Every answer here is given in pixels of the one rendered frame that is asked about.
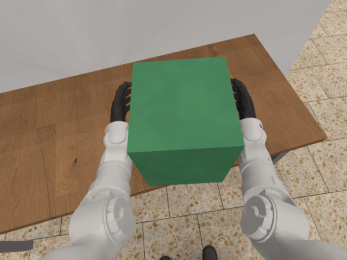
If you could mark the left robot hand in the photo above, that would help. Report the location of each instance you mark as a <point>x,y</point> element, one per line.
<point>119,108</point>

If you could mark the robot left upper arm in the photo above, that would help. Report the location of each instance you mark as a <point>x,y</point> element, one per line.
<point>98,231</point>

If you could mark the table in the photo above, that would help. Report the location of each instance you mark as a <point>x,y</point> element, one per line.
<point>52,134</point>

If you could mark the right robot hand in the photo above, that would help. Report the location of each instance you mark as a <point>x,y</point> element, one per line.
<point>244,103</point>

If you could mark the robot right upper arm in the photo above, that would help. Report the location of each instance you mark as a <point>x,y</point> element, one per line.
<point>280,231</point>

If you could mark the left robot forearm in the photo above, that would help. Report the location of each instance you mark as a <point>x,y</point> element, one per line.
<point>114,171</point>

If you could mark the carton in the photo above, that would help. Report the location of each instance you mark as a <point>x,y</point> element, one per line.
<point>183,126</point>

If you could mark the right robot forearm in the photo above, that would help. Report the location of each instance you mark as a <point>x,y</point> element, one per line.
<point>256,166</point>

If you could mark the right robot foot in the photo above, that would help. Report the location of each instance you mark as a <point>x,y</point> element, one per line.
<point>209,253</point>

